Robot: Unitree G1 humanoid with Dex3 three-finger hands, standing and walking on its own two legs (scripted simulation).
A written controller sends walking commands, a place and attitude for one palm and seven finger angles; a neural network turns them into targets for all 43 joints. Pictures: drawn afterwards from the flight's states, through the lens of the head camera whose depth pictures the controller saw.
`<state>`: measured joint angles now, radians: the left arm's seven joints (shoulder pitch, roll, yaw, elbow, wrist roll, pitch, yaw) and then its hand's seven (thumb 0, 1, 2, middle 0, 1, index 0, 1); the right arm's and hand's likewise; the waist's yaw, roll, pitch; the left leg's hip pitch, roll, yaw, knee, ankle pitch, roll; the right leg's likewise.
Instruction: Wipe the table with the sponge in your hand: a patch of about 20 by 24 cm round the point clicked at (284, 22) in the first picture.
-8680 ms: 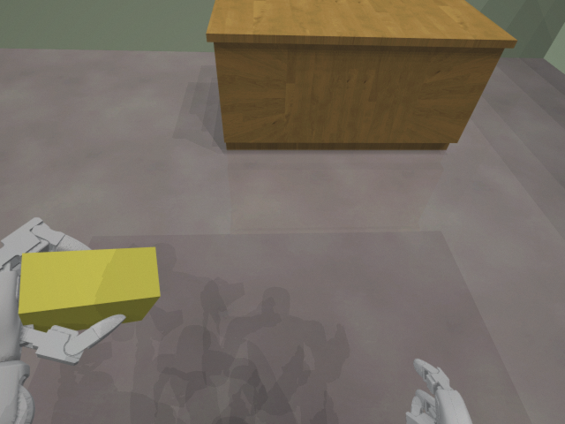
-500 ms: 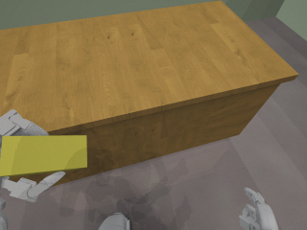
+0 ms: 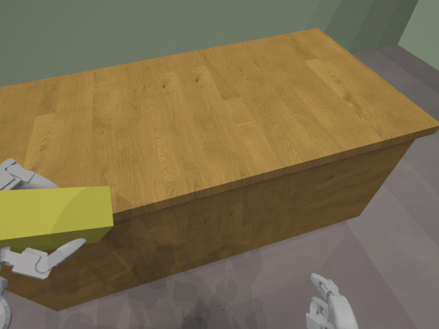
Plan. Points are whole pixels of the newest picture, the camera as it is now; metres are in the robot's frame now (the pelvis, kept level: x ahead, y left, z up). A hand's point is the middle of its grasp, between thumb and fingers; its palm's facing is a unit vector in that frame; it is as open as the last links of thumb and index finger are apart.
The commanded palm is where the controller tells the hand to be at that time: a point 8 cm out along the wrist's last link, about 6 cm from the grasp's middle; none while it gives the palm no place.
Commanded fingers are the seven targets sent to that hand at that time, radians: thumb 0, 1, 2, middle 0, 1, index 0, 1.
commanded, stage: come to a stop and stand still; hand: left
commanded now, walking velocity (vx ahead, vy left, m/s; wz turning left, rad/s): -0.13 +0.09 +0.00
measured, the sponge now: (72, 219) +0.22 +0.21 +0.16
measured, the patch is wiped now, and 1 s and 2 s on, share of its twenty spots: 0.00 0.00 0.00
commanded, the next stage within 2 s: look again from close up in 0.86 s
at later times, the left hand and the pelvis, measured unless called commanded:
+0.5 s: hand out of the picture +0.15 +0.31 +0.19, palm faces +0.42 -0.88 -0.24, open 9.9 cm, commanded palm +0.09 +0.34 +0.18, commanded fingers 0.00 0.10 1.30 -1.20 -1.60 -1.20 -1.60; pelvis -0.08 +0.07 +0.01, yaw -2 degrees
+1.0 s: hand out of the picture +0.14 +0.31 +0.16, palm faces +0.38 -0.88 -0.30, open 9.8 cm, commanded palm +0.08 +0.35 +0.18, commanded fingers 0.00 0.10 1.30 -1.20 -1.60 -1.20 -1.60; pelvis -0.10 +0.08 -0.01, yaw -4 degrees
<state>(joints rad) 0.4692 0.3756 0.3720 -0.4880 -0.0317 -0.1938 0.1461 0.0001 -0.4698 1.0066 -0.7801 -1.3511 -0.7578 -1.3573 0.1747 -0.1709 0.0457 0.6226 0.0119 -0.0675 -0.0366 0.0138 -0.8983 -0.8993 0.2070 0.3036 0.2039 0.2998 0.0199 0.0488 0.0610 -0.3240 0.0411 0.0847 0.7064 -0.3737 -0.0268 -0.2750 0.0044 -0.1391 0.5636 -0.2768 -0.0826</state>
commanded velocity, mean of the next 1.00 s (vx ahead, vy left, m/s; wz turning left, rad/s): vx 0.09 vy -0.07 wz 0.00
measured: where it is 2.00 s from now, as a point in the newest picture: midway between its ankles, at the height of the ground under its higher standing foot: outside the picture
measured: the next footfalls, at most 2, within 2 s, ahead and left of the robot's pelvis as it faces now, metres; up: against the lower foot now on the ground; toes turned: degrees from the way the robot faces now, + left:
left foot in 0.26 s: -0.02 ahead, +0.18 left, +0.00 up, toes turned -2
right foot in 0.70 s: -0.01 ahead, +0.00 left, +0.00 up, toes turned -5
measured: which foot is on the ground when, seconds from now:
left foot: up 0.00-0.24, down 0.26-1.00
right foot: down 0.00-0.42, up 0.44-0.68, down 0.70-1.00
